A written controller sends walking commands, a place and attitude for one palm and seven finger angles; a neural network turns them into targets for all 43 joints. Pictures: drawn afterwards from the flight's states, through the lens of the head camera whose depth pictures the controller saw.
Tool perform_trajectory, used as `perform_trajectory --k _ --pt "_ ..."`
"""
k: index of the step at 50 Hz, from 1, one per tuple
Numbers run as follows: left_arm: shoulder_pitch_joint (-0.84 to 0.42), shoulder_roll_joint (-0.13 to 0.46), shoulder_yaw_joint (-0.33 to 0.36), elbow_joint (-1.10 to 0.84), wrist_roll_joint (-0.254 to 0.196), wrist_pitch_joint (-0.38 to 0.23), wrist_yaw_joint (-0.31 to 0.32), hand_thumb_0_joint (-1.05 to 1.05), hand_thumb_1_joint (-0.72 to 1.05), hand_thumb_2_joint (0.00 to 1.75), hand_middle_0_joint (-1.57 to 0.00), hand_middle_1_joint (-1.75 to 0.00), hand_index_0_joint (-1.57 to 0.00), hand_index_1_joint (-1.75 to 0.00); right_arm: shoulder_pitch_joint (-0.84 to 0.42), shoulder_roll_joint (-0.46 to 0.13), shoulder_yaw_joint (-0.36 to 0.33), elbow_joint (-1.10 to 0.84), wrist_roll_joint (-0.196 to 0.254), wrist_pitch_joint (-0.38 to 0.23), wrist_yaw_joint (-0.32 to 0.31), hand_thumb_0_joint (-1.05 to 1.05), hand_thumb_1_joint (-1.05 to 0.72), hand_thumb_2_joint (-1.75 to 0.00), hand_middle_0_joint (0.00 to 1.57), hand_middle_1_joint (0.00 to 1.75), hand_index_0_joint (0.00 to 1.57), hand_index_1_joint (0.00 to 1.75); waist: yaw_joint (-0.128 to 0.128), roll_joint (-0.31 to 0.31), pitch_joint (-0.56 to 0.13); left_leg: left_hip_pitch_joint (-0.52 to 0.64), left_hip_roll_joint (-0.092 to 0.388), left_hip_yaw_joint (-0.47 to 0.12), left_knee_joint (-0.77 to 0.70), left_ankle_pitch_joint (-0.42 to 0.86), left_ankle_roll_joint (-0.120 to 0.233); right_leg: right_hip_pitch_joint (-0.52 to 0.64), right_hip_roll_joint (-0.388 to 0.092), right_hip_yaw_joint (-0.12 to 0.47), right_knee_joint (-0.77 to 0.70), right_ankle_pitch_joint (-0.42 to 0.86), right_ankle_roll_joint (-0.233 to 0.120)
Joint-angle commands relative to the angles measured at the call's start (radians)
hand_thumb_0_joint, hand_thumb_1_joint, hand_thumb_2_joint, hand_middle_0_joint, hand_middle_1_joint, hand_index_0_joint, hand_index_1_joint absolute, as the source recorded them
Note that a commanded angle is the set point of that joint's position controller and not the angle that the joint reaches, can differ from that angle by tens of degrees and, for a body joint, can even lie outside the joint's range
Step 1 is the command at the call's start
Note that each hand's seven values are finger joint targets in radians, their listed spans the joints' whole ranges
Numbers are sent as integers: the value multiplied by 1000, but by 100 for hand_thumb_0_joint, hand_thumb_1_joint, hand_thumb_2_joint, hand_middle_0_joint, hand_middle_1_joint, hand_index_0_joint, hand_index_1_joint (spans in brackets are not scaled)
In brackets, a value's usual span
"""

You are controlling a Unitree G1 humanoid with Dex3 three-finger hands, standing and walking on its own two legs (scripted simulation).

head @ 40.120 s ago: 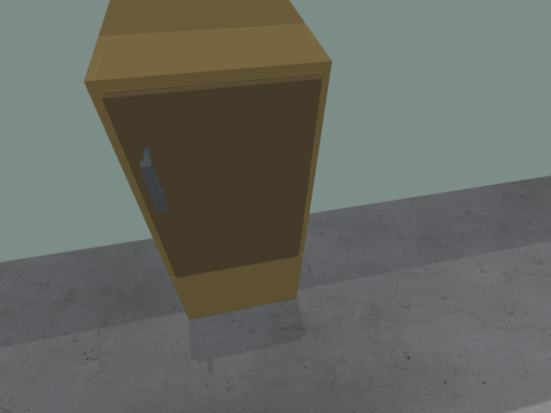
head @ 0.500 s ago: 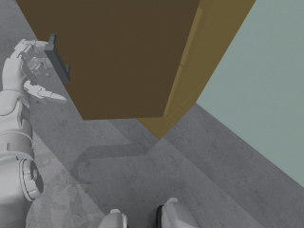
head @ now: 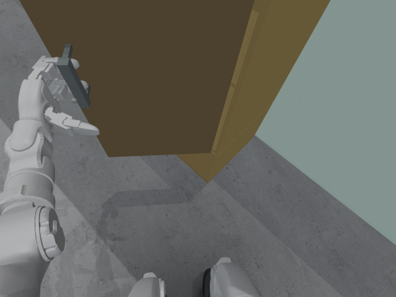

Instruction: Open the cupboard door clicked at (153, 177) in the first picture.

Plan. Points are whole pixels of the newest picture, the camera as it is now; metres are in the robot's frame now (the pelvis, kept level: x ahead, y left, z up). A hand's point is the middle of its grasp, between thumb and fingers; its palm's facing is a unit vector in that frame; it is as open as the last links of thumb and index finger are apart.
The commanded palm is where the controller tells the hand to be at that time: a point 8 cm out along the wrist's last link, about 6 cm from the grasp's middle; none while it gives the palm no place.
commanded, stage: slide the fingers in behind the handle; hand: left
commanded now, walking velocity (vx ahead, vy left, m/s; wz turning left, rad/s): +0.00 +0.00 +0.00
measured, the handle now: (77, 78) +0.54 +0.22 +0.06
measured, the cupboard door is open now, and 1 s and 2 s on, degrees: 48 48 73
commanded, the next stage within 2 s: close the thumb around the handle in 0.42 s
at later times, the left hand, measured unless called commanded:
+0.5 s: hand (84, 96) +0.50 +0.20 +0.06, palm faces +0.01 -1.00 -0.02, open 13.9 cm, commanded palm +0.47 +0.25 +0.06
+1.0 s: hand (77, 99) +0.49 +0.21 +0.07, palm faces +0.01 -1.00 -0.01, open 7.9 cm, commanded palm +0.46 +0.26 +0.06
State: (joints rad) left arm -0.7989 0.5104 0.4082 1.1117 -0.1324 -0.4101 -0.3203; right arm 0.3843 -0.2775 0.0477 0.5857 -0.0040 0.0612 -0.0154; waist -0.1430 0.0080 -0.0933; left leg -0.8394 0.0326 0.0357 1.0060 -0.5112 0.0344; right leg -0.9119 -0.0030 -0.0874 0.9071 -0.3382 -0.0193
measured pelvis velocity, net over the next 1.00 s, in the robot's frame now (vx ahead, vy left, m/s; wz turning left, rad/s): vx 0.01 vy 0.00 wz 0.00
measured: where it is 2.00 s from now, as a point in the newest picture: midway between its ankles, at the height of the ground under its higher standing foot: outside the picture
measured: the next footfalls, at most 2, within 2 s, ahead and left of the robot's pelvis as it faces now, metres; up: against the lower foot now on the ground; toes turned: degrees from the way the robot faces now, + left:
none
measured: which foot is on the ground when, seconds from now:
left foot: down 0.00-1.00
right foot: down 0.00-1.00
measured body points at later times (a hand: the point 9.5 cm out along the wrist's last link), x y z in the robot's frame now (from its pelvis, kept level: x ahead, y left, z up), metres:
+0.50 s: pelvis +0.00 +0.00 +0.00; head +0.13 +0.02 +0.43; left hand +0.49 +0.26 +0.07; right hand +0.01 -0.26 -0.11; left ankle -0.02 +0.09 -0.68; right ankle +0.05 -0.11 -0.68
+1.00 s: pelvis +0.01 +0.00 +0.00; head +0.13 +0.02 +0.43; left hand +0.48 +0.27 +0.07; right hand +0.03 -0.27 -0.11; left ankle -0.02 +0.09 -0.68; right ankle +0.05 -0.11 -0.68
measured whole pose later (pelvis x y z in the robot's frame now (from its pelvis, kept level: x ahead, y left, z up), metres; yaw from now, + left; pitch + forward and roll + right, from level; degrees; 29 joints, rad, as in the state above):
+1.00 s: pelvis +0.01 +0.00 +0.00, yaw +0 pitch +20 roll -3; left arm -0.80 0.50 0.41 1.12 -0.13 -0.41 -0.31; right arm 0.38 -0.28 0.05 0.59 -0.01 0.06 -0.01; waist -0.14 0.01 -0.10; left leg -0.85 0.03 0.03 1.01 -0.52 0.04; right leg -0.92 0.00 -0.08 0.91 -0.35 -0.02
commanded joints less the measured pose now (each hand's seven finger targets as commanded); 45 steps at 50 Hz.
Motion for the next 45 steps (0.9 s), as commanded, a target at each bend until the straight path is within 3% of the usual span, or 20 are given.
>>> perform_trajectory --k 1,3,4,6,10,11,15,19,23,25,26,27,29,33,34,37,39,43,44,45 --pt "-411 205 1 -224 -22 -76 -3 0 -50 30 -30 -120 -30 -120 146 -172 -72 -45 -5 -26 -8 0 -90 -90 20 30 20 30 -3 138 -460 194 -16 -70 -130 407 -24 302 31 59 -50 262 -7" --pt "-403 259 41 -187 -19 -71 7 0 -50 30 -30 -120 -30 -120 146 -179 -69 -42 -3 -25 -11 0 -90 -90 20 30 20 30 -2 83 -431 135 -18 -66 -130 361 -16 325 31 66 -56 245 -5" --pt "-431 264 39 -189 -18 -72 9 0 -50 30 -30 -120 -30 -120 150 -180 -67 -43 -4 -26 -14 0 -90 -90 20 30 20 30 -14 67 -423 120 -20 -67 -129 353 -11 331 32 68 -54 251 -5" --pt "-451 259 29 -189 -3 -70 13 0 -50 30 -30 -120 -30 -120 147 -175 -66 -43 -4 -28 -13 0 -90 -90 20 30 20 30 -10 113 -431 125 -22 -65 -131 349 -14 322 28 69 -49 244 -5" --pt "-441 269 32 -217 3 -82 18 0 -50 30 -30 -120 -30 -120 150 -176 -68 -47 -6 -29 -12 0 -90 -90 20 30 20 30 0 137 -483 171 -19 -74 -123 395 -20 307 30 64 -38 253 -7" --pt "-453 238 11 -199 1 -79 21 0 -50 30 -30 -120 -30 -120 150 -175 -68 -41 -6 -30 -11 0 -90 -90 20 30 20 30 -17 131 -453 180 -15 -77 -124 391 -21 276 32 58 -43 242 -5" --pt "-478 231 8 -193 -3 -74 21 0 -50 30 -30 -120 -30 -120 158 -180 -68 -37 -9 -33 -11 0 -90 -90 20 30 20 30 -18 137 -467 186 -16 -81 -123 393 -22 272 31 57 -41 236 -6" --pt "-470 255 25 -162 5 -62 34 0 -50 30 -30 -120 -30 -120 167 -183 -65 -39 -10 -30 -14 0 -90 -90 20 30 20 30 -24 93 -430 139 -18 -80 -122 380 -16 277 32 57 -41 238 -5" --pt "-462 274 43 -192 16 -71 44 0 -50 30 -30 -120 -30 -120 172 -181 -68 -43 -13 -30 -9 0 -90 -90 20 30 20 30 -7 110 -492 165 -17 -79 -118 416 -20 305 31 60 -32 265 -5" --pt "-432 267 46 -232 11 -87 43 0 -50 30 -30 -120 -30 -120 176 -177 -71 -48 -16 -28 -5 0 -90 -90 20 30 20 30 10 166 -553 235 -11 -85 -110 528 -34 298 32 55 -20 314 -9" --pt "-426 228 22 -234 5 -85 41 0 -50 30 -30 -120 -30 -120 175 -173 -73 -46 -15 -27 -1 0 -90 -90 20 30 20 30 -2 147 -546 242 -9 -81 -105 535 -33 291 35 53 -24 323 -5" --pt "-403 240 36 -216 2 -80 42 0 -44 32 -30 -121 -30 -121 176 -175 -73 -46 -13 -25 0 0 -90 -90 20 30 20 30 4 123 -520 215 -8 -77 -107 518 -30 304 35 54 -28 323 -5" --pt "-422 236 33 -221 -7 -77 39 0 -33 37 -31 -122 -31 -122 175 -175 -73 -47 -12 -22 -3 0 -90 -90 20 30 20 30 -10 91 -487 185 -12 -74 -111 491 -20 324 37 57 -35 333 -5" --pt "-412 271 50 -180 7 -56 36 0 -11 47 -33 -124 -33 -124 171 -176 -69 -45 -7 -17 -9 0 -90 -90 20 30 20 30 -5 77 -430 113 -19 -59 -127 398 -12 347 32 68 -49 300 -3" --pt "-443 263 41 -212 5 -64 35 0 -5 49 -33 -125 -33 -125 168 -173 -68 -49 -9 -19 -10 0 -90 -90 20 30 20 30 -11 125 -437 140 -21 -59 -125 425 -12 338 33 69 -46 316 -7" --pt "-391 286 65 -229 3 -79 31 0 12 56 -34 -127 -34 -127 169 -173 -71 -49 -10 -19 -8 0 -90 -90 20 30 20 30 14 126 -495 178 -17 -64 -120 475 -20 355 33 68 -39 336 -8" --pt "-385 239 32 -253 -11 -87 20 0 23 61 -35 -128 -35 -128 169 -169 -73 -54 -11 -23 -5 0 -90 -90 20 30 20 30 5 138 -516 210 -15 -67 -115 520 -22 349 36 63 -34 360 -10" --pt "-387 201 1 -175 -21 -58 2 0 45 71 -37 -130 -37 -130 161 -175 -72 -40 -4 -18 -6 0 -90 -90 20 30 20 30 -19 79 -414 150 -15 -63 -129 418 -17 321 35 60 -55 297 -2" --pt "-400 228 21 -193 -22 -60 2 0 51 73 -37 -131 -37 -131 162 -179 -72 -43 -4 -18 -10 0 -90 -90 20 30 20 30 -11 82 -415 159 -15 -71 -132 435 -16 326 36 57 -52 304 -8" --pt "-405 210 9 -207 -22 -59 0 0 56 76 -38 -131 -38 -131 160 -176 -74 -44 -4 -19 -9 0 -90 -90 20 30 20 30 -12 109 -452 179 -17 -64 -130 446 -17 327 34 61 -51 313 -5"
